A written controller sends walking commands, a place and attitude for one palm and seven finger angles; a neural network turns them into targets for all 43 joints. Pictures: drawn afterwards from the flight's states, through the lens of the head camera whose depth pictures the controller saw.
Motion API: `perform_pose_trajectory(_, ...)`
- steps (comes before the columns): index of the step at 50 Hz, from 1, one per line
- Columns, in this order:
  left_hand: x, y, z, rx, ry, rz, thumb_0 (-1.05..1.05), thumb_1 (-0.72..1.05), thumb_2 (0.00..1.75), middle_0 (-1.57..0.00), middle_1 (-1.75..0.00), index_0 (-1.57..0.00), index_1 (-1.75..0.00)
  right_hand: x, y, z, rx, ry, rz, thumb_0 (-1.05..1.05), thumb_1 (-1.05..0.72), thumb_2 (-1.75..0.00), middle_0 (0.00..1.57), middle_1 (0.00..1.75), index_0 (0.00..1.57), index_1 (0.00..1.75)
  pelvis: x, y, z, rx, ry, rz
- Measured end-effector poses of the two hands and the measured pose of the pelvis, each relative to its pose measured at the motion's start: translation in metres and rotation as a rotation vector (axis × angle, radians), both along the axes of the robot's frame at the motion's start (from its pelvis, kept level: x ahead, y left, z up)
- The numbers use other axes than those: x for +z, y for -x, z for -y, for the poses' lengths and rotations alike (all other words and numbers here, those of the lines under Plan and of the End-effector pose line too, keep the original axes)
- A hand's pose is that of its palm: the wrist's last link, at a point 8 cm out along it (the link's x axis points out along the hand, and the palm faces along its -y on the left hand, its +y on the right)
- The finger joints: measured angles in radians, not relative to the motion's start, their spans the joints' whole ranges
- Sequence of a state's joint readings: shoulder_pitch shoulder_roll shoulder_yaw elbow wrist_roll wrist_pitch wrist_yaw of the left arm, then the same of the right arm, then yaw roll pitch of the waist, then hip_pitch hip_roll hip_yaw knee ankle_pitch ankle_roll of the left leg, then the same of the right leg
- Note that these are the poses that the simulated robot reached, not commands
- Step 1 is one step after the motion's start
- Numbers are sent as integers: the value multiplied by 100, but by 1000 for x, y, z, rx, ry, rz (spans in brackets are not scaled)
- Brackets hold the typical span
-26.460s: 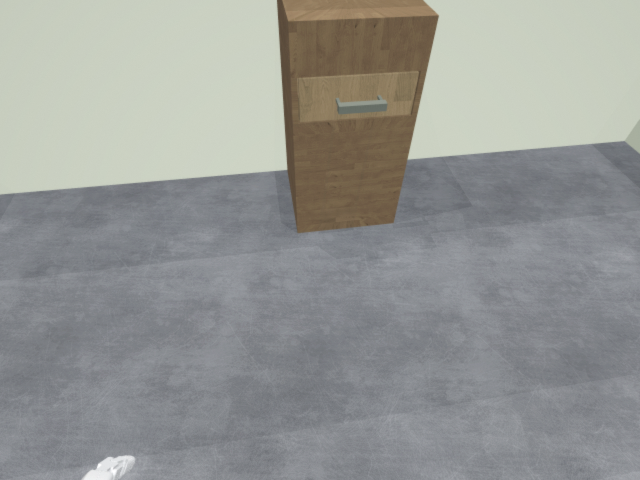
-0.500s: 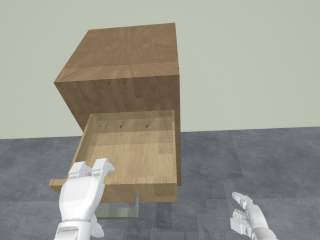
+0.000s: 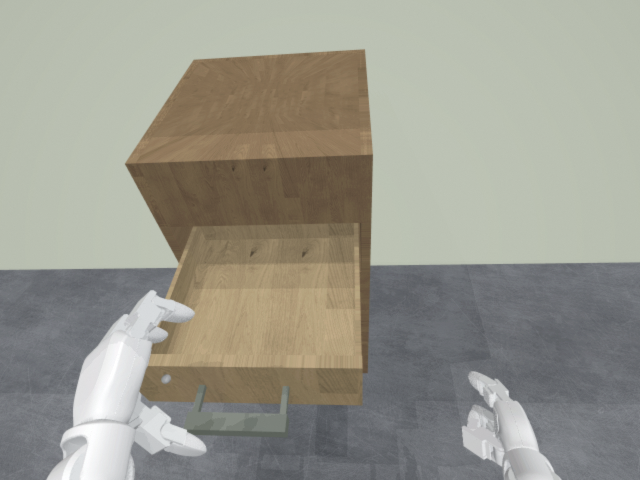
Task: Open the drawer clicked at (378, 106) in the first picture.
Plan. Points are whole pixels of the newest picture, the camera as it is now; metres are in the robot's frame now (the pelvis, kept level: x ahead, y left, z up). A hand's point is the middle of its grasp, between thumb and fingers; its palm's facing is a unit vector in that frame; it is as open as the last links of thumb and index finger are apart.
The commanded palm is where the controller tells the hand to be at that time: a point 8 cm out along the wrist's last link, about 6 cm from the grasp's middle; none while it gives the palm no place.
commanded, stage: draw the hand back to the body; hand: left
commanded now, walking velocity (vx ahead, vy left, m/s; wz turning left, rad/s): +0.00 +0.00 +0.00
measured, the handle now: (240, 408) +0.24 +0.19 -0.15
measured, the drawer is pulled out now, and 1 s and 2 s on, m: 0.30 0.30 0.30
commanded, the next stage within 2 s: step back with the hand held close in 0.92 s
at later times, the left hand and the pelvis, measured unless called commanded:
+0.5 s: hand (107, 337) +0.20 +0.24 +0.16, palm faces +0.36 -0.84 -0.41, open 10.6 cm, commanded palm +0.14 +0.28 +0.17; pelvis +0.02 +0.01 +0.01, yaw +2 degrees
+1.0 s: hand (80, 337) +0.19 +0.25 +0.17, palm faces +0.42 -0.81 -0.41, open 7.5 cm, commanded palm +0.13 +0.29 +0.18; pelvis +0.01 +0.01 +0.01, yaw +2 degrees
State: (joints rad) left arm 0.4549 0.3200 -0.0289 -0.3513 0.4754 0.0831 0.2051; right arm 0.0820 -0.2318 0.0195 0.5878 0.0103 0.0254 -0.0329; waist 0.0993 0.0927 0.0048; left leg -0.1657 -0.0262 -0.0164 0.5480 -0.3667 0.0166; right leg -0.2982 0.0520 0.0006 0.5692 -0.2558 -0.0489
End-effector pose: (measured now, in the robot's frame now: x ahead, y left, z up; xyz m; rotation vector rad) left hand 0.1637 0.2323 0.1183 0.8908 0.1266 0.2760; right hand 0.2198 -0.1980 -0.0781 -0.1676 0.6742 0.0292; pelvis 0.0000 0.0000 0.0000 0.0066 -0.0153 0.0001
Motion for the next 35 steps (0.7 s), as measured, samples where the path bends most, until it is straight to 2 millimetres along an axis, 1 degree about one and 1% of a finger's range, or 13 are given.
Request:
perform_pose_trajectory(1, -1, 1, 0, 4, 138, 27, -1, -47, 31, -32, -118, -32, -119, 4, 2, -1, -4, 7, 23, 1, -91, -90, 20, 30, 20, 30, 0, -1, 0, 3, 1, 10)
perform_pose_trajectory(3, -1, 2, -1, -3, 327, 78, -1, -44, 32, -31, -117, -31, -117, 11, 6, -4, -8, 27, 56, 1, -91, -90, 20, 30, 20, 30, 2, -4, 1, 12, 5, 27)
perform_pose_trajectory(5, 4, 3, -2, -17, 418, 131, -1, -40, 34, -31, -114, -31, -114, 15, 10, -6, -4, 46, 79, 1, -90, -90, 20, 30, 20, 30, 3, -7, 2, 22, 9, 38)
perform_pose_trajectory(7, 13, 3, -7, -27, 453, 182, -1, -36, 36, -31, -111, -31, -111, 17, 14, -7, 0, 55, 89, 1, -90, -90, 20, 30, 20, 30, 4, -10, 1, 29, 13, 46)
perform_pose_trajectory(10, 28, 2, -16, -35, 451, 244, -1, -28, 40, -30, -106, -30, -106, 14, 18, -8, 0, 55, 81, 1, -90, -90, 20, 30, 20, 30, 6, -14, -2, 34, 16, 49)
perform_pose_trajectory(13, 39, 2, -24, -39, 435, 284, -1, -18, 44, -29, -100, -29, -100, 10, 22, -7, -5, 56, 60, 1, -90, -90, 20, 30, 20, 30, 7, -15, -4, 34, 17, 46)
perform_pose_trajectory(19, 46, 3, -33, -42, 423, 303, -1, 1, 52, -27, -87, -27, -87, 8, 25, -4, -14, 64, 33, 1, -90, -90, 21, 30, 20, 30, 9, -16, -7, 30, 18, 34)
perform_pose_trajectory(23, 51, 5, -39, -40, 401, 312, 0, 15, 58, -26, -78, -26, -78, 9, 22, -3, -22, 71, 36, 1, -90, -90, 21, 30, 20, 30, 10, -17, -9, 30, 18, 30)
perform_pose_trajectory(32, 77, 11, -57, -20, 326, 409, 0, 46, 71, -24, -58, -24, -58, 18, 11, -6, -22, 67, 76, 1, -90, -90, 20, 30, 20, 30, 11, -17, -10, 30, 21, 38)
perform_pose_trajectory(35, 80, 12, -61, -12, 320, 430, 0, 56, 76, -24, -51, -23, -51, 19, 9, -8, -17, 61, 84, 1, -90, -90, 20, 30, 20, 30, 12, -16, -10, 31, 22, 40)
